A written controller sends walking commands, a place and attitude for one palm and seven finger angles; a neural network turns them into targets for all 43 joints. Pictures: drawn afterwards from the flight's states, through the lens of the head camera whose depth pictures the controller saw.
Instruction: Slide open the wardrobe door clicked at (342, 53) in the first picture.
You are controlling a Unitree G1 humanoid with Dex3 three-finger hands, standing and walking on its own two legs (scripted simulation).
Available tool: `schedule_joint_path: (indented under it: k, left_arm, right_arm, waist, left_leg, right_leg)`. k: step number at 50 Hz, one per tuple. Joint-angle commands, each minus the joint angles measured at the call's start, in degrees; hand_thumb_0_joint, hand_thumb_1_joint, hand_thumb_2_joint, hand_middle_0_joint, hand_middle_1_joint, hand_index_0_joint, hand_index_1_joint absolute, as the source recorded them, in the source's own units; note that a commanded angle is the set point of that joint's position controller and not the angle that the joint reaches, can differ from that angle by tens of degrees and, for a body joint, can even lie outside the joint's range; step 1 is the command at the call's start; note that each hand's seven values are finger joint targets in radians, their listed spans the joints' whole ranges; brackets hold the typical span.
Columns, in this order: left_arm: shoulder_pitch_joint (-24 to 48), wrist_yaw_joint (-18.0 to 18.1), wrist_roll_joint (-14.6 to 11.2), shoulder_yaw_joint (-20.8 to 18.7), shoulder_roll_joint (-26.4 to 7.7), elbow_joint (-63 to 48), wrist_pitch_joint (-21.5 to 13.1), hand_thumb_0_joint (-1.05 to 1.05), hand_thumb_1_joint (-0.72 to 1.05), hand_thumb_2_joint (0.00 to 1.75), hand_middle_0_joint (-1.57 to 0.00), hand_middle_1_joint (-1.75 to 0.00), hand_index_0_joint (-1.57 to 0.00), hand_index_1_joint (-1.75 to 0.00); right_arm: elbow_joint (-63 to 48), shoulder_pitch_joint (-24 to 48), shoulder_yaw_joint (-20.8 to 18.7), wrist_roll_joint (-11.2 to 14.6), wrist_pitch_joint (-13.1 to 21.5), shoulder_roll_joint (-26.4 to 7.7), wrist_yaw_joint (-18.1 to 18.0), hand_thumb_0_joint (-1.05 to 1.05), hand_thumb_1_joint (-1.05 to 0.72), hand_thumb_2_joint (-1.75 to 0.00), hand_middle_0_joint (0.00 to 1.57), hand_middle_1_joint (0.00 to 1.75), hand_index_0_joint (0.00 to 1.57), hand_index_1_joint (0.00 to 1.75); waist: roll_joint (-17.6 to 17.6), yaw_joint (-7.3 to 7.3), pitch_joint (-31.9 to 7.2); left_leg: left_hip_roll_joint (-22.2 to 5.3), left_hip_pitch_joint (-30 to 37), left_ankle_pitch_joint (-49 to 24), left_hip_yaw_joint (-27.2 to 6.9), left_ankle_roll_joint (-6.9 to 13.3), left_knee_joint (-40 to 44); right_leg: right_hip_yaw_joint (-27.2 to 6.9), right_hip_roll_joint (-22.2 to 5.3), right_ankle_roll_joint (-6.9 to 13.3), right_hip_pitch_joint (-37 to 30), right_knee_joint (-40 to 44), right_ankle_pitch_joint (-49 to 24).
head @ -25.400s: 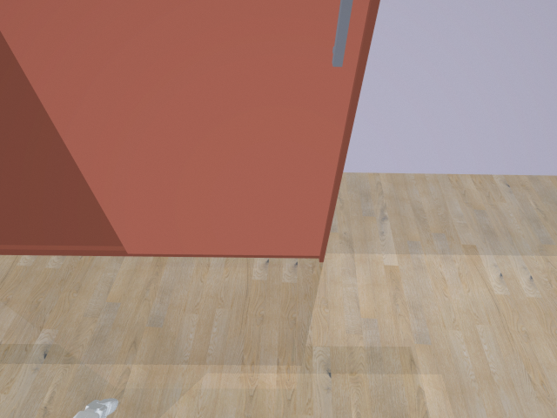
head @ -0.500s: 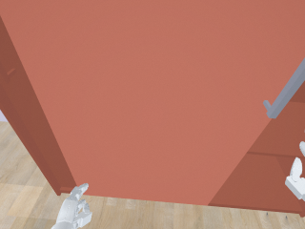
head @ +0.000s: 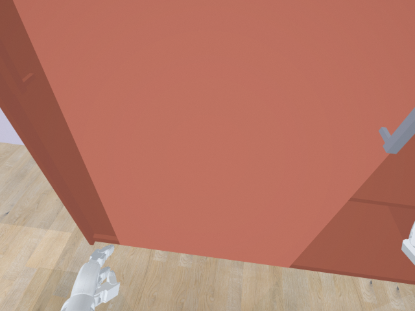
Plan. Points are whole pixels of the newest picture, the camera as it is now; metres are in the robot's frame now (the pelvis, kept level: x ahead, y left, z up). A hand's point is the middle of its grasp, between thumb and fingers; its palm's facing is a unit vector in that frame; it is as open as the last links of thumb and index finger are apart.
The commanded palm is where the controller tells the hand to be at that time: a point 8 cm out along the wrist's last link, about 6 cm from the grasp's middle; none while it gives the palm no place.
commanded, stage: step back with the hand held close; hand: right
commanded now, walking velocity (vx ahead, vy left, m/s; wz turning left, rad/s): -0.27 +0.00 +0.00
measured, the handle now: out of the picture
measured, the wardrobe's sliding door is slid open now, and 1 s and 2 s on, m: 0.64 0.64 0.64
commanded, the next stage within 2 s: stop stepping back and stand still in 1.22 s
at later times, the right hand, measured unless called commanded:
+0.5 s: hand out of the picture +0.13 -0.33 +0.16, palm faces +0.46 +0.75 -0.48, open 7.4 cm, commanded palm +0.07 -0.36 +0.18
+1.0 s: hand out of the picture +0.11 -0.34 +0.17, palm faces +0.41 +0.83 -0.38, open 7.4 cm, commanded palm +0.05 -0.38 +0.18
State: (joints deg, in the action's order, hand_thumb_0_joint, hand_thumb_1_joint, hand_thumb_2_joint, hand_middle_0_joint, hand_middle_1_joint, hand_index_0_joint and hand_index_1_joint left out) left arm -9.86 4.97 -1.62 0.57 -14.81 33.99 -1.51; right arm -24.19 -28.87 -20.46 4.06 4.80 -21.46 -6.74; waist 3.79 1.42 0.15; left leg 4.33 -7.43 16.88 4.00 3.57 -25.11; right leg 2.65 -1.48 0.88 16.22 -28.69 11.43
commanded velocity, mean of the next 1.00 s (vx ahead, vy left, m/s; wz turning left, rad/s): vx -0.33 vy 0.00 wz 0.03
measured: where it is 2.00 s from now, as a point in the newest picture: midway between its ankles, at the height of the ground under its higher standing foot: outside the picture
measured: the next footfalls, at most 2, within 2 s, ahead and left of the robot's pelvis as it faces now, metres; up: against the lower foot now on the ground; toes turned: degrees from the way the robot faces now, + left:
left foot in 0.86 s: -0.09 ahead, +0.05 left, +0.00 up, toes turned -4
left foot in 1.28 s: -0.19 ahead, +0.01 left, +0.00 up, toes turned +4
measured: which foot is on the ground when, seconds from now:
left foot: down 0.00-0.68, up 0.70-0.84, down 0.86-1.00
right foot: down 0.00-1.00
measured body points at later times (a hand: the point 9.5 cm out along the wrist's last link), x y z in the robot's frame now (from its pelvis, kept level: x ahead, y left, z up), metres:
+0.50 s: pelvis -0.06 -0.06 -0.01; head -0.04 -0.06 +0.44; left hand +0.12 +0.16 -0.09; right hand +0.10 -0.37 +0.18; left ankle -0.04 +0.06 -0.74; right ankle +0.04 -0.11 -0.74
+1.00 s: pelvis -0.10 -0.08 -0.01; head -0.09 -0.12 +0.44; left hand +0.10 +0.15 -0.07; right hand +0.08 -0.38 +0.19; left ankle -0.13 +0.05 -0.74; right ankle +0.00 -0.13 -0.74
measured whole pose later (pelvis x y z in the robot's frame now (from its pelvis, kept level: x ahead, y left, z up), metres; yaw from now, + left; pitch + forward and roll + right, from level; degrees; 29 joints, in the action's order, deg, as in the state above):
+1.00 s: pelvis -0.10 -0.08 -0.01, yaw +1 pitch +1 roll +4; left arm -8.3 4.2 -0.4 1.5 -11.5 35.7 -4.3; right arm -30.9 -26.7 -21.8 2.8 10.6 -24.8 -8.4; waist -0.8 2.3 -0.4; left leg 5.1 -12.0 17.8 -3.6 0.1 -29.1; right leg 3.4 1.1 1.3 25.5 -31.6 5.5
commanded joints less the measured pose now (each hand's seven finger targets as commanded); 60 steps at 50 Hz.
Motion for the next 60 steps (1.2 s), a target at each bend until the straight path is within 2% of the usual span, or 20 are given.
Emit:
schedule_joint_path:
  k: [1,6,12,16,20,25,28,31,35,37,40,43,45,46,48,50,51,53,57,60]
  left_arm:
    - [5.71,0.8,-0.11,-2.01,-4.74,-10.56,-1.3,0.0,0.9,0.9,-0.2,-0.3,-0.2,-0.3]
    - [5.21,1.32,-0.11,-2.01,-4.82,-10.65,-1.19,0.0,0.9,0.9,-0.2,-0.3,-0.2,-0.3]
    - [5.29,1.64,0.26,-1.53,-5.79,-10.55,-2.73,0.0,0.9,0.9,-0.2,-0.3,-0.2,-0.3]
    - [5.49,1.94,0.83,-1.83,-6.51,-10.76,-4.22,0.0,0.9,0.9,-0.2,-0.3,-0.2,-0.3]
    - [4.98,1.38,1.2,-2.46,-6.22,-10.7,-5.46,0.0,0.9,0.9,-0.2,-0.3,-0.2,-0.3]
    - [3.99,0.76,1.26,-2.88,-6.19,-9.8,-5.63,0.0,0.9,0.9,-0.2,-0.3,-0.2,-0.3]
    - [3.79,0.58,1.19,-2.57,-5.37,-8.76,-5.77,0.0,0.9,0.9,-0.2,-0.3,-0.2,-0.3]
    - [4.66,1.08,1.07,-2.5,-5.69,-8.19,-6.28,0.0,0.9,0.9,-0.2,-0.3,-0.2,-0.3]
    - [6.33,1.28,1.76,-3.25,-7.09,-9.48,-6.86,0.0,0.9,0.9,-0.2,-0.3,-0.2,-0.3]
    - [5.55,0.55,1.8,-3.35,-5.21,-9.48,-6.85,0.0,0.9,0.9,-0.2,-0.3,-0.2,-0.3]
    - [5.51,-0.52,1.96,-3.25,-4.91,-9.14,-7.08,0.0,0.9,0.9,-0.2,-0.3,-0.2,-0.3]
    - [5.14,-1.13,2.32,-2.6,-4.1,-7.41,-5.94,0.0,0.9,0.9,-0.2,-0.3,-0.2,-0.3]
    - [5.18,-0.57,1.37,-3.11,-3.78,-6.18,-6.54,0.0,0.9,0.9,-0.2,-0.3,-0.2,-0.3]
    - [5.24,-0.27,1.22,-3.06,-3.97,-6.48,-6.42,0.0,0.9,0.9,-0.2,-0.3,-0.2,-0.3]
    - [6.29,0.14,1.03,-2.33,-3.88,-7.04,-5.2,0.0,0.9,0.9,-0.2,-0.3,-0.2,-0.3]
    - [7.35,0.88,0.25,-2.37,-5.14,-7.77,-4.99,0.0,0.9,0.9,-0.2,-0.3,-0.2,-0.3]
    - [7.24,0.64,0.58,-2.44,-5.71,-8.48,-4.99,0.0,0.9,0.9,-0.2,-0.3,-0.2,-0.3]
    - [7.01,0.1,2.25,-3.01,-5.73,-9.26,-5.57,0.0,0.9,0.9,-0.2,-0.3,-0.2,-0.3]
    - [6.62,-0.48,2.45,-2.56,-4.47,-9.0,-6.36,0.0,0.9,0.9,-0.2,-0.3,-0.2,-0.3]
    - [5.96,-0.91,2.61,-2.95,-4.83,-8.09,-6.03,0.0,0.9,0.9,-0.2,-0.3,-0.2,-0.3]
  right_arm:
    - [-13.81,-0.73,-9.55,0.24,3.42,-13.82,-2.39,0.0,-0.9,-0.9,0.2,0.3,0.2,0.3]
    - [-13.0,0.3,-9.92,0.51,4.36,-14.65,-3.12,0.0,-0.9,-0.9,0.2,0.3,0.2,0.3]
    - [-13.09,2.25,-7.85,-0.14,5.84,-12.75,-3.53,0.0,-0.9,-0.9,0.2,0.3,0.2,0.3]
    - [-14.11,3.39,-9.2,-1.59,6.77,-12.37,-3.73,0.0,-0.9,-0.9,0.2,0.3,0.2,0.3]
    - [-15.58,0.91,-11.57,-1.7,7.35,-13.83,-3.41,0.0,-0.9,-0.9,0.2,0.3,0.2,0.3]
    - [-15.11,1.07,-11.25,-1.88,7.65,-12.9,-3.11,0.0,-0.9,-0.9,0.2,0.3,0.2,0.3]
    - [-14.67,5.34,-8.38,-1.79,7.65,-11.25,-3.33,0.0,-0.9,-0.9,0.2,0.3,0.2,0.3]
    - [-15.33,7.67,-8.14,-2.06,7.91,-11.74,-3.85,0.0,-0.9,-0.9,0.2,0.3,0.2,0.3]
    - [-15.33,7.65,-10.91,-2.63,8.92,-12.54,-3.09,0.0,-0.9,-0.9,0.2,0.3,0.2,0.3]
    - [-16.06,5.28,-9.81,-1.91,8.78,-11.7,-2.66,0.0,-0.9,-0.9,0.2,0.3,0.2,0.3]
    - [-18.1,2.47,-10.24,-0.63,9.35,-12.47,-2.76,0.0,-0.9,-0.9,0.2,0.3,0.2,0.3]
    - [-18.58,5.79,-8.96,-0.04,10.39,-13.58,-2.79,0.0,-0.9,-0.9,0.2,0.3,0.2,0.3]
    - [-18.4,9.6,-8.43,-0.7,9.85,-14.62,-3.29,0.0,-0.9,-0.9,0.2,0.3,0.2,0.3]
    - [-15.64,7.72,-8.12,-1.09,8.99,-14.37,-3.41,0.0,-0.9,-0.9,0.2,0.3,0.2,0.3]
    - [-16.03,7.49,-8.0,-1.15,8.38,-14.46,-3.11,0.0,-0.9,-0.9,0.2,0.3,0.2,0.3]
    - [-16.65,7.12,-9.35,-0.65,8.08,-15.59,-2.48,0.0,-0.9,-0.9,0.2,0.3,0.2,0.3]
    - [-14.73,2.57,-10.06,-0.01,7.77,-14.98,-2.0,0.0,-0.9,-0.9,0.2,0.3,0.2,0.3]
    - [-18.24,1.04,-10.45,0.87,7.77,-14.96,-1.4,0.0,-0.9,-0.9,0.2,0.3,0.2,0.3]
    - [-20.54,-1.5,-9.14,1.44,6.43,-13.1,-2.18,0.0,-0.9,-0.9,0.2,0.3,0.2,0.3]
    - [-20.69,0.25,-9.51,1.67,5.86,-14.45,-2.68,0.0,-0.9,-0.9,0.2,0.3,0.2,0.3]
  waist:
    - [-3.27,0.19,-9.32]
    - [-3.32,-0.25,-5.91]
    - [0.99,-0.09,-2.62]
    - [6.69,0.88,-4.31]
    - [4.84,1.21,-8.14]
    - [-1.95,0.29,-6.12]
    - [-4.88,-0.4,-3.87]
    - [-1.69,-0.22,-6.05]
    - [9.48,0.99,-5.4]
    - [4.98,1.2,-6.96]
    - [4.92,1.1,-8.26]
    - [-4.23,-0.18,-10.14]
    - [-12.14,-0.92,-12.32]
    - [-12.01,-1.45,-10.27]
    - [-5.71,-1.51,-9.63]
    - [3.94,-0.03,-8.16]
    - [7.69,0.66,-10.81]
    - [8.22,1.72,-13.96]
    - [8.32,1.34,-12.29]
    - [8.61,0.59,-10.78]
  left_leg:
    - [-10.05,-6.92,-28.75,-6.82,-7.07,2.48]
    - [-10.99,-11.7,-12.47,-9.55,-3.91,4.87]
    - [-6.87,-12.07,6.58,-7.98,-2.57,4.91]
    - [-1.72,1.02,2.76,-4.46,-3.54,-6.86]
    - [-1.07,3.44,0.6,-5.06,-3.07,-6.74]
    - [-4.43,-1.52,3.32,-11.22,-1.11,-0.08]
    - [-8.61,-13.33,6.58,-16.21,0.88,4.44]
    - [-6.36,-12.13,-1.4,-13.11,-0.9,0.01]
    - [1.89,5.45,4.06,-5.67,-3.37,-18.66]
    - [1.08,1.96,7.65,-5.16,-2.39,-17.6]
    - [-0.16,-0.81,7.96,-5.52,-1.05,-5.6]
    - [-10.83,-12.4,-2.99,-19.15,3.95,8.12]
    - [-16.8,-18.67,-14.24,-21.09,4.42,8.26]
    - [-17.32,-18.9,-21.76,-20.01,3.9,6.62]
    - [-13.93,-15.08,-29.57,-15.18,1.15,0.64]
    - [-4.32,-11.9,-15.74,-8.26,-3.75,-4.52]
    - [0.38,-10.15,3.75,-5.75,-4.25,-11.45]
    - [2.28,-3.68,16.09,-7.82,-2.79,-25.46]
    - [2.48,-0.05,12.46,-2.88,-1.59,-16.15]
    - [2.68,4.12,11.03,-0.89,-0.07,-3.83]
  right_leg:
    - [-2.3,-2.16,1.59,-9.7,-3.03,-20.43]
    - [-4.53,-2.33,0.89,-6.76,-2.39,-11.64]
    - [-9.99,-5.32,1.66,-0.58,7.01,6.06]
    - [-16.77,-9.58,4.02,11.68,19.32,23.52]
    - [-15.8,-8.92,3.76,10.17,18.71,20.52]
    - [-11.31,-5.54,2.36,10.42,11.67,20.92]
    - [-9.38,-3.57,0.88,2.78,4.9,14.56]
    - [-10.8,-5.42,1.34,0.6,6.51,7.06]
    - [-21.43,-13.6,4.78,20.68,25.34,31.96]
    - [-17.44,-12.8,3.47,14.08,23.09,22.24]
    - [-13.47,-10.67,-0.09,6.88,19.73,14.4]
    - [-5.52,-4.79,-4.19,-6.85,2.98,-1.19]
    - [-1.93,-0.4,-2.9,-12.62,-8.21,0.91]
    - [-2.14,0.1,-2.35,-10.89,-10.54,-1.79]
    - [-4.08,-1.46,-1.92,-8.19,-7.0,-15.09]
    - [-9.88,-6.31,0.11,-5.84,5.04,-23.78]
    - [-15.65,-11.13,1.72,-5.82,12.62,-24.14]
    - [-21.77,-16.3,0.75,1.53,22.46,-0.78]
    - [-11.15,-10.97,-1.89,2.98,26.08,10.15]
    - [-7.42,-7.56,-6.69,4.86,25.0,10.71]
